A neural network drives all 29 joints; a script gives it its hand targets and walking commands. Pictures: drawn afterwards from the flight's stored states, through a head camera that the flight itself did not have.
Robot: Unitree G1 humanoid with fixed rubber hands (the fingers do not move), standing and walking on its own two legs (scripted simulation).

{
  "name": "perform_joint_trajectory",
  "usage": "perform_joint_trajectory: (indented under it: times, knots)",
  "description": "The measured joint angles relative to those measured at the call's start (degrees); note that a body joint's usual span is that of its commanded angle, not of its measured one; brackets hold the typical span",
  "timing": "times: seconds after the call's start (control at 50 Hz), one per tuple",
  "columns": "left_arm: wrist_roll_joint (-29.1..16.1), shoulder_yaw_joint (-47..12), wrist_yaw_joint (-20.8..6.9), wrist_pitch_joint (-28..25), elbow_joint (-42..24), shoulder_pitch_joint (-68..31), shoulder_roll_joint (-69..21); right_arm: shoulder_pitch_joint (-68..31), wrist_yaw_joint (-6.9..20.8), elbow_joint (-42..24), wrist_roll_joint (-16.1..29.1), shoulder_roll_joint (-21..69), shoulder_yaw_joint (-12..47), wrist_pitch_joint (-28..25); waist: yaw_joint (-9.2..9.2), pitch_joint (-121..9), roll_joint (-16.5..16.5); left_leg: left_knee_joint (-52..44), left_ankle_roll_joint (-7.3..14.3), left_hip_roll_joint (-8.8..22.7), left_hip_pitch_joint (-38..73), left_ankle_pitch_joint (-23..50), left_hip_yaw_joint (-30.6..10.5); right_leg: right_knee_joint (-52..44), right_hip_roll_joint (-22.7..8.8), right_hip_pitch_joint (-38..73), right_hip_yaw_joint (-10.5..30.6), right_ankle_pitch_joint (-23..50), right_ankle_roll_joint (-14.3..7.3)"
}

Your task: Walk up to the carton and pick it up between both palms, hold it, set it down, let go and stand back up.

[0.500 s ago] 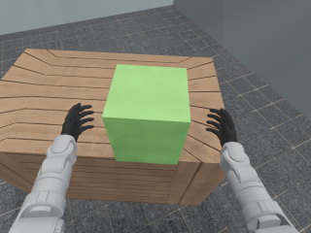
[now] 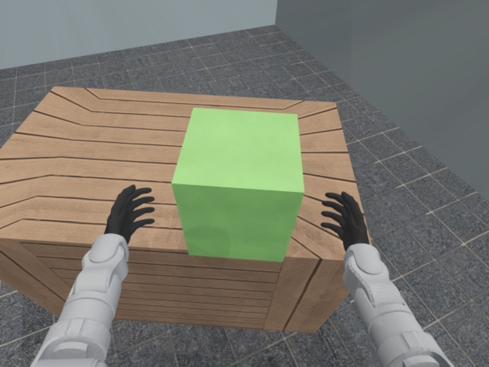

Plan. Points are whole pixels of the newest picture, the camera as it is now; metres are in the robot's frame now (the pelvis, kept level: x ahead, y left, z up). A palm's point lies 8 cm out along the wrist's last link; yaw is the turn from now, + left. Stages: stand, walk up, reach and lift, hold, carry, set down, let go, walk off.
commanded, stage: set down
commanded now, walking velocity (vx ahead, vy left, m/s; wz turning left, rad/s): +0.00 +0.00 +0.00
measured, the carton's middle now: (240, 188) +0.46 +0.02 -0.01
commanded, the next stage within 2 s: let go in 1.24 s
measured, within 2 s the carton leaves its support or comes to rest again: neither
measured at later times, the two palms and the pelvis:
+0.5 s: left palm (114, 285) +0.25 +0.23 -0.02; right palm (365, 288) +0.25 -0.19 -0.02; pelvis +0.00 +0.00 +0.00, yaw +0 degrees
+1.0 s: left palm (111, 322) +0.21 +0.23 -0.06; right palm (369, 320) +0.21 -0.20 -0.06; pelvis +0.00 -0.01 +0.00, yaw +0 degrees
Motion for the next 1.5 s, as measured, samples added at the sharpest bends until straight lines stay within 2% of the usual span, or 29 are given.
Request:
perform_joint_trajectory:
  times: [0.06, 0.12, 0.18, 0.24, 0.3, 0.34, 0.4, 0.44, 0.48, 0.52, 0.6, 0.7, 0.8, 0.96, 1.02, 1.12, 1.18, 1.3, 1.44, 1.5]
  knots:
    - [-0.63, -1.0, 0.61, -1.55, -4.97, 4.29, 0.51, 3.01, 0.29, -3.85, -0.36, 0.43, -0.71, -1.27, -0.52, 1.08, 0.07, 0.38, 0.06, -0.08, -0.26, 0.0, -0.39, -0.05, -0.04, 0.11, -0.33, 0.03, 0.08]
    - [-0.64, -1.08, 0.29, -3.23, -7.19, 7.36, 0.62, 5.31, 0.53, -5.87, -0.51, 0.38, -0.7, -2.83, -1.1, 1.87, 0.16, 0.69, 0.06, -0.07, 0.04, -0.14, -0.63, -0.36, 0.0, 0.77, -0.5, 0.18, 0.14]
    - [-0.18, -1.32, 0.12, -5.82, -8.63, 10.32, 0.34, 8.09, 0.94, -6.58, -0.42, 0.2, -0.74, -5.36, -0.92, 1.79, 0.12, 0.52, 0.06, -0.06, 0.64, -0.16, -0.46, -0.58, 0.02, 1.31, -0.26, 0.25, 0.17]
    - [-0.47, -2.43, 0.66, -7.13, -6.58, 11.05, 0.32, 9.2, 1.75, -4.7, -0.66, -0.13, -1.24, -5.83, -0.39, 0.81, 0.27, 0.83, 0.11, -0.03, 0.56, -0.36, -0.2, -0.08, 0.06, 1.02, 0.05, 0.08, 0.14]
    - [-3.36, -5.03, 2.15, -6.95, -2.51, 8.53, 1.37, 7.38, 2.69, -2.34, -0.76, -0.5, -2.56, -3.43, 0.05, -0.01, 0.29, 1.4, 0.22, -0.19, -0.57, -0.36, 0.07, 1.6, -0.1, -0.73, 0.38, -0.42, 0.08]
    - [-3.74, -5.76, 2.81, -8.04, -2.37, 8.36, 1.66, 6.94, 3.27, -2.39, -0.4, -0.72, -2.29, -3.35, 0.05, 0.07, 0.36, 1.21, 0.26, -0.23, -0.59, -0.12, 0.16, 1.79, -0.11, -0.95, 0.54, -0.38, 0.18]
    - [-0.94, -4.05, 1.22, -11.59, -3.9, 11.96, 0.59, 9.27, 3.03, -2.58, 0.04, -0.51, 0.09, -7.28, -0.49, 0.8, 0.74, 0.53, 0.02, 0.04, 1.51, -0.06, -0.11, 0.24, 0.21, 1.62, 0.39, 0.06, 0.07]
    - [1.2, -3.08, -0.14, -12.96, -2.58, 14.73, -0.4, 11.68, 2.82, -0.1, -0.34, 0.09, 1.29, -10.19, -0.47, 0.88, 0.85, 0.04, -0.15, 0.21, 3.38, -0.24, -0.26, -0.69, 0.41, 3.71, 0.3, 0.13, -0.11]
    - [-0.62, -4.25, -0.06, -12.78, -0.07, 15.69, -0.34, 13.38, 2.68, 1.62, -1.44, 0.78, 0.53, -10.04, -0.17, 0.01, 0.8, 0.71, -0.23, 0.18, 2.97, -0.63, -0.43, 0.37, 0.39, 3.18, 0.15, -0.49, -0.24]
    - [-3.82, -6.25, 1.34, -12.45, 1.71, 14.99, 0.47, 13.59, 3.04, 1.62, -2.6, 1.29, -1.38, -8.38, 0.01, -0.58, 0.51, 1.92, -0.24, -0.02, 1.22, -0.94, -0.62, 2.6, 0.21, 1.04, -0.01, -1.44, -0.39]
    - [-4.35, -7.26, 3.13, -14.18, 1.79, 14.58, 1.5, 12.97, 3.63, 0.15, -3.26, 1.05, -1.84, -7.81, -0.14, 0.26, -0.02, 2.68, -0.34, -0.16, -0.12, -0.84, -0.68, 4.65, 0.1, -0.86, 0.08, -2.1, -0.41]
    - [-0.7, -4.87, 1.3, -15.27, 0.82, 18.74, 0.84, 15.28, 3.29, 3.11, -1.88, 0.74, 1.69, -11.6, -0.48, 1.87, -0.23, 1.55, -0.77, 0.3, 2.98, -0.77, -0.95, 2.6, 0.64, 2.69, -0.03, -1.57, -0.74]
    - [-2.4, -5.75, 2.27, -17.37, -0.53, 21.38, 0.81, 19.21, 3.98, 2.04, -3.4, 1.76, -0.47, -13.37, 0.52, 1.14, -0.52, 2.66, -0.83, 0.21, 1.94, -1.34, -1.03, 4.3, 0.56, 1.42, -0.05, -2.49, -0.87]
    - [-2.56, -6.38, 1.98, -15.07, -0.12, 22.83, 0.97, 19.95, 4.11, 2.8, -4.87, 2.24, -1.06, -12.63, 0.34, 2.26, -0.38, 3.03, -0.58, -0.13, 2.28, -1.76, -0.66, 5.45, 0.25, 1.31, 0.41, -3.25, -0.65]
    - [-0.45, -5.83, 2.23, -13.21, -0.03, 23.42, 0.51, 19.85, 4.86, 5.12, -5.69, 1.88, -0.61, -13.08, 0.55, 2.93, -0.51, 2.5, -0.57, -0.11, 3.36, -1.85, -0.39, 4.86, 0.28, 2.32, 0.7, -3.23, -0.6]
    - [3.48, -4.93, 3.42, -10.83, -6.32, 28.57, -1.26, 23.34, 5.85, 5.31, -4.8, 0.7, 0.04, -15.17, 1.34, 3.91, -0.05, 1.28, -0.71, 0.36, 6.14, -2.1, -0.03, 2.16, 0.74, 5.61, 1.08, -2.51, -0.6]
    - [3.73, -5.17, 3.93, -10.17, -9.1, 30.99, -2.12, 25.56, 6.41, 4.01, -5.59, 0.2, -0.92, -15.56, 1.66, 3.67, 0.31, 0.96, -0.64, 0.43, 6.96, -2.31, 0.13, 1.59, 0.8, 6.49, 1.23, -2.5, -0.58]
    - [2.95, -5.2, 3.42, -7.57, -9.93, 31.41, -1.97, 26.62, 6.62, 0.34, -7.66, 0.23, -2.37, -12.92, 1.34, 3.37, -0.22, -0.02, -0.52, 0.1, 7.67, -2.03, 0.48, 2.28, 0.48, 6.35, 1.53, -3.07, -0.55]
    - [7.0, -3.68, 2.4, -3.92, -10.15, 31.89, -2.18, 26.34, 6.58, 2.44, -8.57, 0.2, -1.13, -11.27, 1.4, 4.4, -0.46, -1.86, -0.78, 0.4, 9.86, -1.47, 0.81, 0.26, 0.77, 8.48, 1.8, -2.3, -0.73]
    - [7.31, -3.58, 2.6, -2.56, -11.25, 33.47, -2.58, 27.73, 6.8, 2.37, -9.13, 0.41, -1.65, -10.66, 1.56, 4.21, -0.18, -2.26, -0.77, 0.46, 10.21, -1.48, 0.99, -0.27, 0.81, 8.84, 1.93, -2.16, -0.73]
